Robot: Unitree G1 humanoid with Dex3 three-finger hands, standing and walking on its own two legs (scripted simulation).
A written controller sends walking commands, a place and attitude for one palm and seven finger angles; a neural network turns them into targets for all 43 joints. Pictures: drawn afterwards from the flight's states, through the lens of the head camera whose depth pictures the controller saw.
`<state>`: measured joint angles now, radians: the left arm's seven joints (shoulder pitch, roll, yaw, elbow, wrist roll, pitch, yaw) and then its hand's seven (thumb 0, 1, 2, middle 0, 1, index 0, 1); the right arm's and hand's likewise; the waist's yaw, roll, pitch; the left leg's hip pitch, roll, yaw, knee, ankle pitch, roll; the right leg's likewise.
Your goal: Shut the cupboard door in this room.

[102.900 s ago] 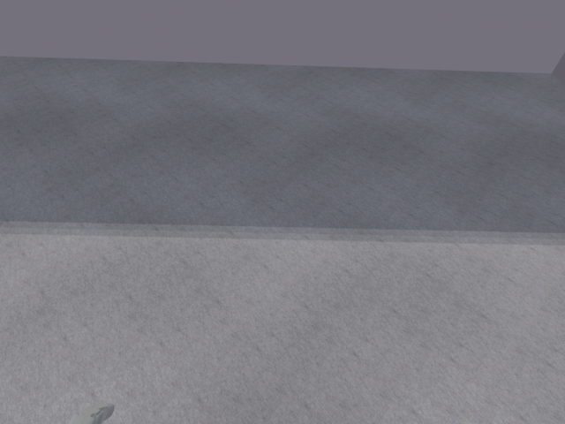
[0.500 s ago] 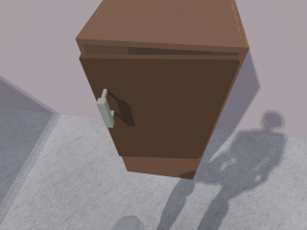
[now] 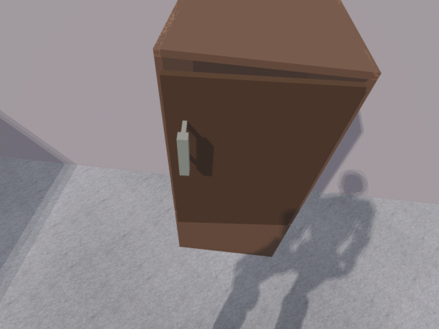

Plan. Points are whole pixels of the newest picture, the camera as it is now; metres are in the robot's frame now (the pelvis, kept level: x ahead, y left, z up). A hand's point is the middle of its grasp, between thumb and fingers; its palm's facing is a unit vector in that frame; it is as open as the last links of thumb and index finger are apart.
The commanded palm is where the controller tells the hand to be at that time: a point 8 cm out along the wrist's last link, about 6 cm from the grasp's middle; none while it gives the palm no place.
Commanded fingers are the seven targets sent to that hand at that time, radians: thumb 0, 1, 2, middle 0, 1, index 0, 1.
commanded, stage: come to a stop and stand still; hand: left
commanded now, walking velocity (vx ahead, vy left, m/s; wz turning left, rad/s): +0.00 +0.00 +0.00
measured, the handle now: (184, 148) +0.48 +0.12 +0.02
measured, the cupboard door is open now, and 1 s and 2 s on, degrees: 5 5 5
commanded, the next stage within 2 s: look again from close up in 0.54 s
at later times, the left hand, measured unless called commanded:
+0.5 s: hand out of the picture -0.06 +0.13 -0.18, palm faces +0.03 -0.99 -0.12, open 7.4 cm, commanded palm none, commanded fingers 0.00 0.90 0.90 -0.20 -0.30 -0.20 -0.30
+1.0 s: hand out of the picture -0.02 +0.15 -0.18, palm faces +0.02 -0.98 -0.21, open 7.4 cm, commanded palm none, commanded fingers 0.00 0.90 0.90 -0.20 -0.30 -0.20 -0.30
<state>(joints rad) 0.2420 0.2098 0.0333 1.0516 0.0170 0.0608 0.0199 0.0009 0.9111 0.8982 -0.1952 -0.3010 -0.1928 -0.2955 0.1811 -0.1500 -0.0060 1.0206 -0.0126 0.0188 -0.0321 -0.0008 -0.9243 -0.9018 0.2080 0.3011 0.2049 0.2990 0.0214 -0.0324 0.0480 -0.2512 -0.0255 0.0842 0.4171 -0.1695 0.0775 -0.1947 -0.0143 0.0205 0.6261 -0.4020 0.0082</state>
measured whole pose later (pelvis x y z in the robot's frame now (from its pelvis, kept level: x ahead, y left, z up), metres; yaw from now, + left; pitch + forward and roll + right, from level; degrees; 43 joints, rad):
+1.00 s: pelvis -0.01 -0.02 -0.01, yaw +0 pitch -1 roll +0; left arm 0.34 0.15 -0.02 1.07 0.02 -0.02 0.05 0.00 0.91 0.90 -0.20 -0.30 -0.19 -0.30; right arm 0.29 -0.17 0.00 1.06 -0.02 -0.01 -0.01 0.02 -0.94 -0.90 0.20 0.30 0.20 0.30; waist -0.01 0.01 -0.01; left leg -0.31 -0.01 0.08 0.54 -0.22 0.05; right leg -0.14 0.00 0.01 0.52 -0.38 0.00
